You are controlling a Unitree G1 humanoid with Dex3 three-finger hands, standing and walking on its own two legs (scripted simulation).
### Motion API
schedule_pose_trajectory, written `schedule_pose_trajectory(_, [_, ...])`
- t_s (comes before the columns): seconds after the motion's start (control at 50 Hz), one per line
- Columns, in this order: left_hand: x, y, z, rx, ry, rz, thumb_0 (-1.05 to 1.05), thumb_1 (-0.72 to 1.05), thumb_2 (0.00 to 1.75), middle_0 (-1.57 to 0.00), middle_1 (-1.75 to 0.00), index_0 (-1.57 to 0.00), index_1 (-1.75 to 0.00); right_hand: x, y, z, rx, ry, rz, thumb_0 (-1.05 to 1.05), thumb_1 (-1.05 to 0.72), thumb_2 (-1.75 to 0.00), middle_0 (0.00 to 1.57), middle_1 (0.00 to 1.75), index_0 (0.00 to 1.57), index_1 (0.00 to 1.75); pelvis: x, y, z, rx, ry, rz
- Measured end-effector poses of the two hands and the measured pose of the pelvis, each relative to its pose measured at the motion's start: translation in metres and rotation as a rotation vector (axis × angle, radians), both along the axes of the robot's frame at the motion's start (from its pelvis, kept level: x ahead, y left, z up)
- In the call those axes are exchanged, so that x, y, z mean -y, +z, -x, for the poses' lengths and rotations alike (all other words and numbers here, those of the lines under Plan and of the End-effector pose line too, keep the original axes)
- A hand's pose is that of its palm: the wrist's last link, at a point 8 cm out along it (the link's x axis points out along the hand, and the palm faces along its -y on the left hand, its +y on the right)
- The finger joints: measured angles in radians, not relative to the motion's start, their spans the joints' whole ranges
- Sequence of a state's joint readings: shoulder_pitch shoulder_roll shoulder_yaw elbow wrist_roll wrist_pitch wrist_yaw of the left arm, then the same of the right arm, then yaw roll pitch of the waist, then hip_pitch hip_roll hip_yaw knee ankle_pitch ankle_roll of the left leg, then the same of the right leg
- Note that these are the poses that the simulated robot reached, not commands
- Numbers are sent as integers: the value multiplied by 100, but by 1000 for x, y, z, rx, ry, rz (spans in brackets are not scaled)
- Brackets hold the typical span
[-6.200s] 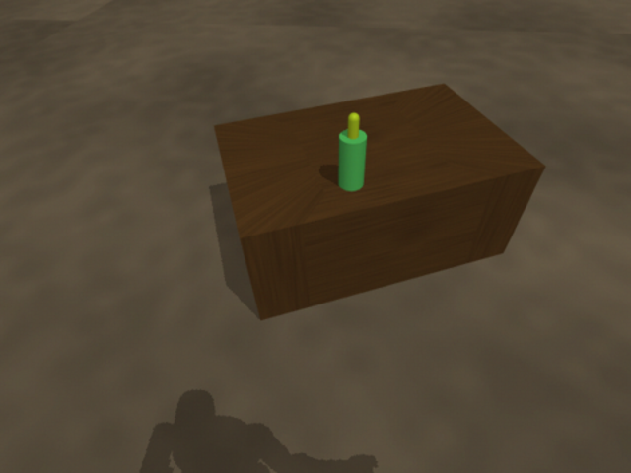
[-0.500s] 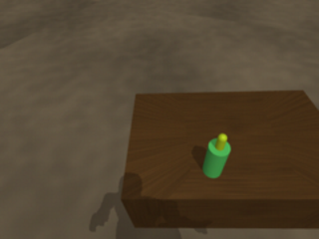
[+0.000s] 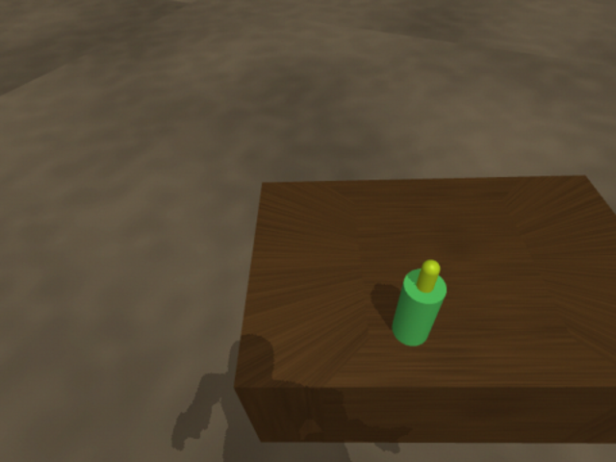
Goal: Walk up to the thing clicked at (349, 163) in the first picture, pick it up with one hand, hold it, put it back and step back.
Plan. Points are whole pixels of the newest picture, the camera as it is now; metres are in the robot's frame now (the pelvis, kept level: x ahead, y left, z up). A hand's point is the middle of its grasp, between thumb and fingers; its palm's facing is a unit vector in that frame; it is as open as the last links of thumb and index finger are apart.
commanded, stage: stand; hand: right
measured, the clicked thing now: (420, 300) +0.47 -0.19 -0.21
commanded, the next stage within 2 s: go down in 0.06 s
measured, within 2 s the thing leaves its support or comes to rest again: neither
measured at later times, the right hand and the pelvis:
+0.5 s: hand out of the picture +0.15 -0.25 -0.15, palm faces +0.06 +0.95 -0.31, open 13.2 cm; pelvis -0.01 +0.00 -0.02, yaw +0 degrees
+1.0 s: hand out of the picture +0.16 -0.27 -0.14, palm faces +0.07 +0.94 -0.32, open 17.5 cm; pelvis +0.01 +0.00 -0.04, yaw -1 degrees
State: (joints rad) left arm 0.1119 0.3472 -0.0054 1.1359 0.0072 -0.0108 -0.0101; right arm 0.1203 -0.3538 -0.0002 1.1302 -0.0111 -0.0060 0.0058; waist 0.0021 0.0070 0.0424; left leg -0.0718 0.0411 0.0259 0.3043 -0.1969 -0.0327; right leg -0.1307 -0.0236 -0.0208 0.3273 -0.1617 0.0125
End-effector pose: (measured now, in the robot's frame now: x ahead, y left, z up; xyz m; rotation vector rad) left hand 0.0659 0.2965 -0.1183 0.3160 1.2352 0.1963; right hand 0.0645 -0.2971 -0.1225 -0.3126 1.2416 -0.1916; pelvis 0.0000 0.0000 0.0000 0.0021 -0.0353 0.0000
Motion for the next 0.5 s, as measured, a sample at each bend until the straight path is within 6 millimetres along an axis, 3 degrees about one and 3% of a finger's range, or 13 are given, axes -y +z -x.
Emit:
schedule_pose_trajectory(0.18, [0, 0, 0, -3, 1, -2, 0, 90, 90, -20, -30, -20, -30, 0, -1, 0, -6, -1, -1, 1, -90, -90, 20, 30, 20, 30, 0, 0, -1, -1, 2, 1])
schedule_pose_trajectory(0.24, [5, 1, -17, 117, 19, 10, 1, 86, 86, -16, -26, -17, -26, -6, 2, -17, 85, -6, -9, 1, -86, -85, 17, 26, 17, 26, 1, -4, 6, -18, 5, -2])
schedule_pose_trajectory(0.38, [12, 6, -74, 351, 25, 14, 1, 57, 55, -7, -12, -8, -12, -9, 0, -67, 151, -35, -13, 1, -55, -55, 10, 13, 9, 13, 0, -16, 19, -101, -4, -6])
schedule_pose_trajectory(0.44, [13, 12, -80, 396, 17, 16, 0, 40, 41, -6, -9, -6, -9, -5, 5, -75, 159, -42, -26, 1, -39, -40, 9, 9, 8, 9, -1, -18, 16, -117, -5, -8])
schedule_pose_trajectory(0.5, [12, 13, -72, 388, 19, 25, 0, 22, 29, -5, -7, -6, -7, 0, 10, -72, 134, -42, -28, 1, -22, -28, 8, 7, 7, 7, -2, -19, 11, -126, -6, -10])
